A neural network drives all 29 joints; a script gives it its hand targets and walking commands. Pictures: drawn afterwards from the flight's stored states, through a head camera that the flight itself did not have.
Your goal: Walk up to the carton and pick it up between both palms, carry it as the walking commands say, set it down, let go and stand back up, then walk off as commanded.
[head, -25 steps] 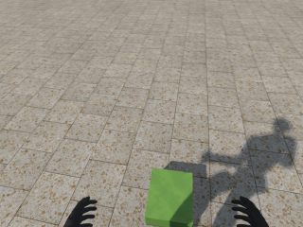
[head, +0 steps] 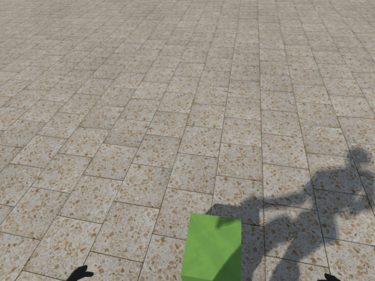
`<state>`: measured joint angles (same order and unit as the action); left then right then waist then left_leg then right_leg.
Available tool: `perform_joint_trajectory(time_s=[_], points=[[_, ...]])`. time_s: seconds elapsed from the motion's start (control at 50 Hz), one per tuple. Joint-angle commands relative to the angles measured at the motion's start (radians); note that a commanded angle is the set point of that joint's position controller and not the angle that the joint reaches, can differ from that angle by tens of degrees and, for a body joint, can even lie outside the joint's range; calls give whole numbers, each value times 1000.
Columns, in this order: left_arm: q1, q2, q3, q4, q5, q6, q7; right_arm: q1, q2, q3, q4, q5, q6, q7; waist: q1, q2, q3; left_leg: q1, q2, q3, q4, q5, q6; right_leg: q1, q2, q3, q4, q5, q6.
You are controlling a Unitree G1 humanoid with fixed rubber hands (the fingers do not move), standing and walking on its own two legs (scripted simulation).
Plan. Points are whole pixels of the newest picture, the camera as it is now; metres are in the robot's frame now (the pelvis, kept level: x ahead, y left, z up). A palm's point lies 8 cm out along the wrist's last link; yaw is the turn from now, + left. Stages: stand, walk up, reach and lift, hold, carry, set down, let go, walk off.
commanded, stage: stand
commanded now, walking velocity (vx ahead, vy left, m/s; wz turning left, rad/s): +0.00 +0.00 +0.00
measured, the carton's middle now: (212, 251) +0.43 -0.05 -0.69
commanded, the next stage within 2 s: walk off in 1.32 s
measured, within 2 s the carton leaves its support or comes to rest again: neither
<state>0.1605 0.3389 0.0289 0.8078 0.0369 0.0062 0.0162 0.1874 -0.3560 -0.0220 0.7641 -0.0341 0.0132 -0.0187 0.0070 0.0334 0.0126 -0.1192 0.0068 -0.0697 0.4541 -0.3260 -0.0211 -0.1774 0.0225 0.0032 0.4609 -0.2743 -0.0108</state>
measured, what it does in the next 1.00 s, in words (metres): stands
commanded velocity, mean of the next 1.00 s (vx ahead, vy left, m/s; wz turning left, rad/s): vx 0.00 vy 0.00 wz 0.00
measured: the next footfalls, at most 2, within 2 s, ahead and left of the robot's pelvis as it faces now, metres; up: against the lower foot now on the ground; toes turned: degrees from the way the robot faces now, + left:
none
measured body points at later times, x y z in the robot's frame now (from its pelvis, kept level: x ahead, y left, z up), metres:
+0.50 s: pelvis -0.02 +0.00 +0.00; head -0.02 -0.01 +0.45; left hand +0.09 +0.31 -0.10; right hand +0.10 -0.30 -0.11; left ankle -0.05 +0.14 -0.74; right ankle -0.02 -0.11 -0.74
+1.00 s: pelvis -0.03 +0.00 +0.01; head -0.03 +0.00 +0.46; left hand +0.07 +0.32 -0.10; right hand +0.07 -0.31 -0.11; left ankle -0.05 +0.14 -0.74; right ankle -0.02 -0.11 -0.74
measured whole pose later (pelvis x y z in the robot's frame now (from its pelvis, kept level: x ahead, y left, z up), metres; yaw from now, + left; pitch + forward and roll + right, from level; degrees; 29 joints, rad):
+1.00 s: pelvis -0.03 +0.00 +0.01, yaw +0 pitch -2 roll +0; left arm 0.12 0.38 0.01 1.03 0.02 -0.01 0.01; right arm 0.16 -0.39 0.00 0.97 -0.02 -0.01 -0.02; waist 0.01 0.02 0.02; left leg -0.08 0.00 -0.06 0.36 -0.24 -0.02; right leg -0.14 0.01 0.01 0.37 -0.19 0.00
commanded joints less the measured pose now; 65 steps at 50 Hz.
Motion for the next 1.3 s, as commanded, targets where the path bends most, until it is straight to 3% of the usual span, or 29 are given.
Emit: perform_joint_trajectory(time_s=[0.0, 0.6, 1.28], points=[[-26, 167, 37, -30, -2, -13, 5, -16, -146, -34, -40, 0, -15, -6, 2, -28, -65, -21, 69, -40, -43, 364, 8, 75, -99, 81, -51, 363, 4], [-65, 202, 18, 137, -13, -21, -3, -41, -186, -13, 115, 7, -30, -5, 5, -26, -11, -29, 88, -64, -139, 226, 25, 69, -118, 110, -134, 211, -6], [-91, 225, 10, 211, -23, -26, -7, -67, -205, -7, 195, 17, -33, 1, 1, -28, -14, -19, 99, -66, -164, 233, 30, 84, -130, 117, -152, 224, -11]])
